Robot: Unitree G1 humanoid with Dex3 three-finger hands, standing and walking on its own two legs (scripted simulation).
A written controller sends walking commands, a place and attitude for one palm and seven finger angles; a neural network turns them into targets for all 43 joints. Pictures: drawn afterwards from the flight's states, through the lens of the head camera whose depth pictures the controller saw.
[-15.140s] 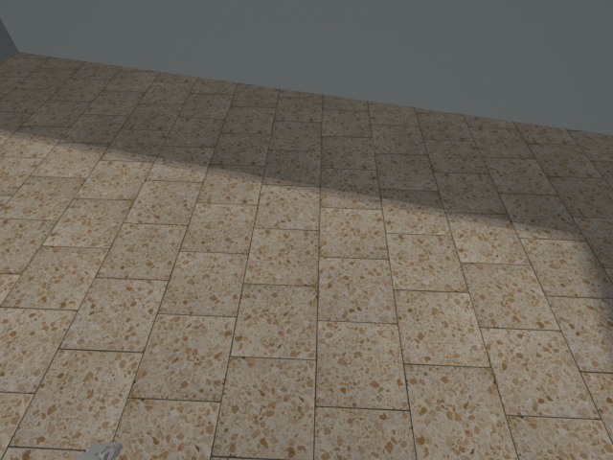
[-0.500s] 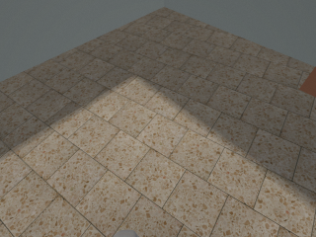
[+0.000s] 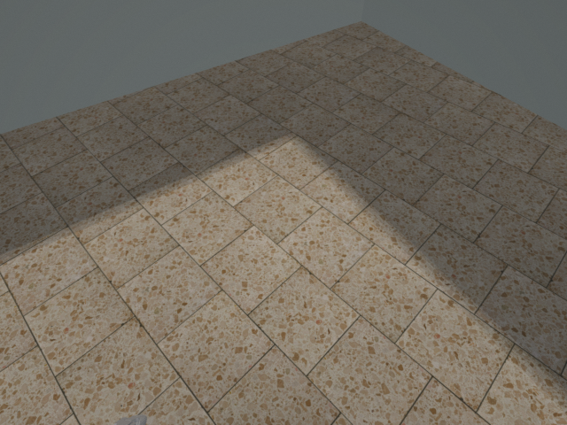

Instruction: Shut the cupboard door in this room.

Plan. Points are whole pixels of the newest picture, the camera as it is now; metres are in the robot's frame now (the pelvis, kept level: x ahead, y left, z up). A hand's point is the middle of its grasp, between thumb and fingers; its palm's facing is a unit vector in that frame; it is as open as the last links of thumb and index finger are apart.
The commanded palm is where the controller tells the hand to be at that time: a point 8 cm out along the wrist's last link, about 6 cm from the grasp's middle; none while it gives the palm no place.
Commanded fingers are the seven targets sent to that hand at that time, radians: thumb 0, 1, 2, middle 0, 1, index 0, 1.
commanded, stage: turn or walk to find it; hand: left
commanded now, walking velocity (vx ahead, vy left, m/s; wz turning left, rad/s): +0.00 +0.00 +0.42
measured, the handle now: out of the picture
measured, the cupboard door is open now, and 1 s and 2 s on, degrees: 79 79 79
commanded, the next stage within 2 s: none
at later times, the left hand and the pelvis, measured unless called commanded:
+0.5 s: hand out of the picture -0.04 +0.21 -0.18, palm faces +0.29 -0.93 -0.24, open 7.3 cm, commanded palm none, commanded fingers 0.00 0.90 0.90 -0.20 -0.30 -0.20 -0.30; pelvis -0.02 +0.01 -0.01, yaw +15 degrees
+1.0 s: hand out of the picture -0.03 +0.18 -0.14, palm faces +0.45 -0.85 -0.29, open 7.3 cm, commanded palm none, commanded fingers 0.00 0.90 0.90 -0.20 -0.30 -0.20 -0.30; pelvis -0.02 -0.03 +0.00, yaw +27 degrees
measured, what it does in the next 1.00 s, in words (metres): steps on the spot, turning left: right foot, then left foot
